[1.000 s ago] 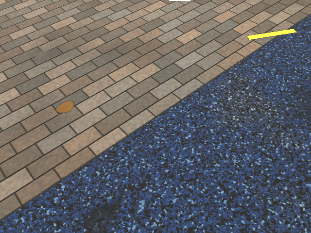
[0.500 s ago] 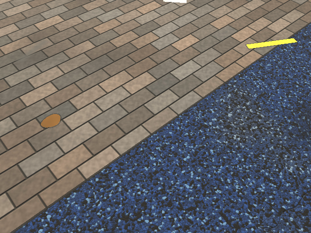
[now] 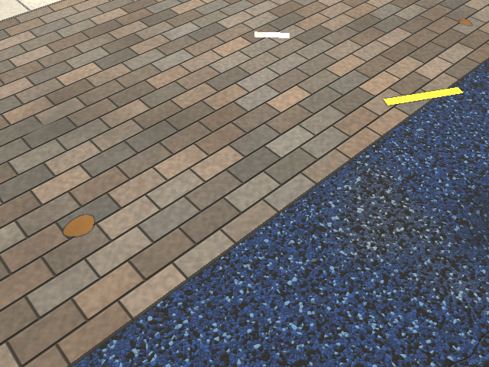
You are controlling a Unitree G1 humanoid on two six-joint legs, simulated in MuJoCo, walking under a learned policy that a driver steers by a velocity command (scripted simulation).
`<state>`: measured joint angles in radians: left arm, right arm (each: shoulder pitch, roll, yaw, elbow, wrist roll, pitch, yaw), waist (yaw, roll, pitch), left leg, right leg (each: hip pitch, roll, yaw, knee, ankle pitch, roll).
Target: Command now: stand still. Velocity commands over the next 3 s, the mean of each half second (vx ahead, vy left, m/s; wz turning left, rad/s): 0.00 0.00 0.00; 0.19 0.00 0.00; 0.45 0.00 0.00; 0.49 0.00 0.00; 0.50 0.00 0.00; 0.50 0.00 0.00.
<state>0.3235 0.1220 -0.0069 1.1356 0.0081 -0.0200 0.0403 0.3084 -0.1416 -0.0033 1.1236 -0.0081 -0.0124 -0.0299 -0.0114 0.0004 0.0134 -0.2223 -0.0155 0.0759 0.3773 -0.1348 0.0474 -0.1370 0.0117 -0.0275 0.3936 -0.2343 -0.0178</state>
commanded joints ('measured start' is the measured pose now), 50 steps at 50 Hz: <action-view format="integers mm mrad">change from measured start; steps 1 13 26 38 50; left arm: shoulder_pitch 74 93 109 193 17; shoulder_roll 71 59 52 98 130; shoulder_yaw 8 2 0 30 61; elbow -4 10 18 -1 -122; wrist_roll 0 0 0 6 31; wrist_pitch -4 -2 -3 4 -65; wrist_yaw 3 6 7 -3 -39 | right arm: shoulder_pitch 56 73 81 33 428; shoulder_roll -65 -52 -42 -38 -183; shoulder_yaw -7 -4 -2 -18 -93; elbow -6 20 35 -24 12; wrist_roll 0 0 1 -9 -11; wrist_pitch -5 -3 -3 1 -58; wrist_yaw -4 -8 -11 10 22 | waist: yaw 1 1 2 45 -142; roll -1 -6 -3 -75 237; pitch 60 71 76 204 55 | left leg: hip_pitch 39 45 53 -197 407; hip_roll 109 112 113 26 399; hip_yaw -135 -135 -134 -96 -713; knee -71 -59 -55 109 -238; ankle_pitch -31 1 20 -463 -483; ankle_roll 1 1 1 44 194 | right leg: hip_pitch -98 -84 -71 -107 -608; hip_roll -106 -104 -103 -140 17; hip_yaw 109 104 102 254 -3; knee -99 -95 -93 -145 697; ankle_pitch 19 48 64 -544 -291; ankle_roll -34 -35 -35 -143 -72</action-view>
